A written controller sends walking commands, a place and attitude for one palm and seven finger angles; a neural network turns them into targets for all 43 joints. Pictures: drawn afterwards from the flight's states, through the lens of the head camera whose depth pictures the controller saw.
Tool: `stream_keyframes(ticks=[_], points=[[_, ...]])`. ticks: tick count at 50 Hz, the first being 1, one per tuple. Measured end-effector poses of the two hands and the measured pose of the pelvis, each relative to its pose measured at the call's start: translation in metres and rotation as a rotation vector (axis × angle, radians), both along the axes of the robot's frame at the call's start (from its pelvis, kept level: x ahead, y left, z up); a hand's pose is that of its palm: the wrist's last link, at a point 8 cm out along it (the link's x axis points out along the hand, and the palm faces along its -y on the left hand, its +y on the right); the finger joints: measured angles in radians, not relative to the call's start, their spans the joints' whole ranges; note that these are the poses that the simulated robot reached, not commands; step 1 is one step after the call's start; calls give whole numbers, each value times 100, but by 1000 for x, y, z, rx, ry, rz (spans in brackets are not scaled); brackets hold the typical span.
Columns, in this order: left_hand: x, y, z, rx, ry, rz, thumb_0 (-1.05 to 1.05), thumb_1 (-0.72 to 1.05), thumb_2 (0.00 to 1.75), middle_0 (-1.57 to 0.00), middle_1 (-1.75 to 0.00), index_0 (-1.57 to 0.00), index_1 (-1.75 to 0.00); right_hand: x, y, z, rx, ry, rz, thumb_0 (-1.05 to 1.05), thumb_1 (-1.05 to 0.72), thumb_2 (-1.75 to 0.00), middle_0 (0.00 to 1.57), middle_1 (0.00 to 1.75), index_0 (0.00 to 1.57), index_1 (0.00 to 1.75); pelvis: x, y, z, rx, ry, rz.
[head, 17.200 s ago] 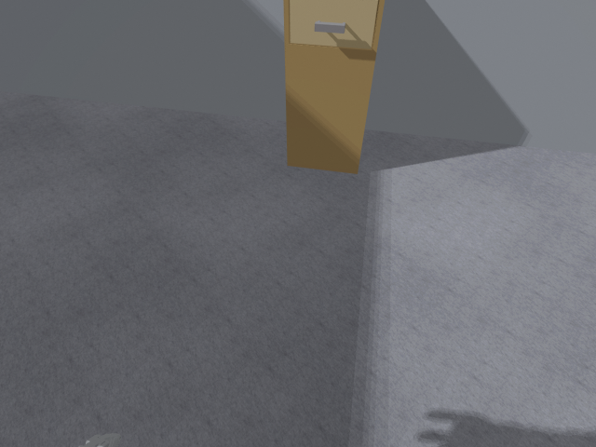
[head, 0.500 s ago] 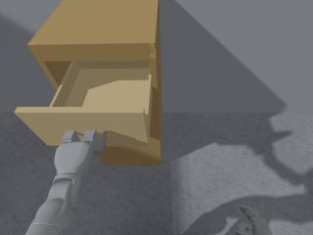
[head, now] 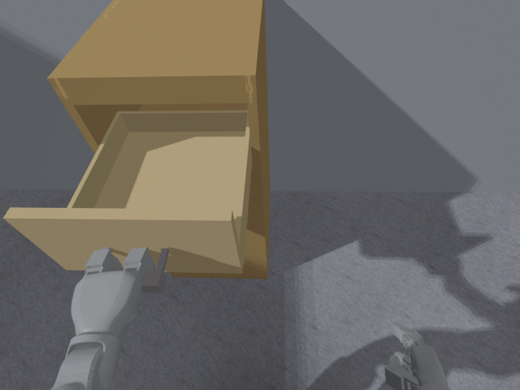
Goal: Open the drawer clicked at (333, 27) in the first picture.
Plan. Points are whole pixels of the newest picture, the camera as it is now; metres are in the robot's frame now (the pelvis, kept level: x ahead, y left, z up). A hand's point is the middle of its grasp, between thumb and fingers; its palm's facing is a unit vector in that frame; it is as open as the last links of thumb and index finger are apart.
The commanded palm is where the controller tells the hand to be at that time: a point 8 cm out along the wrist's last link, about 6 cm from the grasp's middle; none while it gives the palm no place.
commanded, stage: pull the drawer open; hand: left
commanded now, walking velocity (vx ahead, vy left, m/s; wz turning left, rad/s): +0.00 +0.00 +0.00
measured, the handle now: (130, 266) +0.30 +0.24 +0.01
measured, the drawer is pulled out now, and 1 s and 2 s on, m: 0.27 0.30 0.30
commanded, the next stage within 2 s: open the thumb to release the handle in 0.32 s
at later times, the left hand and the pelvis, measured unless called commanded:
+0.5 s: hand (120, 322) +0.22 +0.24 -0.01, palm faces +0.02 -0.06 -1.00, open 6.2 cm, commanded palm +0.19 +0.24 +0.04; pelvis +0.00 +0.00 -0.01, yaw +0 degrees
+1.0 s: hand (120, 321) +0.22 +0.23 -0.01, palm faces +0.02 -0.07 -1.00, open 13.1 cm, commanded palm +0.19 +0.23 +0.04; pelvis -0.01 -0.01 -0.01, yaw +1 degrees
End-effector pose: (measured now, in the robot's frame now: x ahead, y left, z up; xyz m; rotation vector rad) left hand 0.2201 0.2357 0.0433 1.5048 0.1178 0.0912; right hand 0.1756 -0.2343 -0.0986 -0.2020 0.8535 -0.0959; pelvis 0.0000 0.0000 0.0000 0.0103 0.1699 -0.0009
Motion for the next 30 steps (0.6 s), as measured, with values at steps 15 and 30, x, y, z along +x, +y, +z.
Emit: stream_keyframes(ticks=[15, 30], points=[[-28, -2, -1, -3, -15, 13, 3, 63, 77, -25, -130, -38, -132, 15, 6, -2, 9, -35, 42, 2, -90, -90, 20, 30, 20, 30, 1, -1, -7, 0, 4, -1], [-23, 0, -1, 2, -54, 23, 1, 57, 75, -32, -130, -39, -132, 15, 8, -14, -14, 20, 66, 1, -90, -90, 20, 30, 20, 30, 3, 1, -11, -5, 15, 19]])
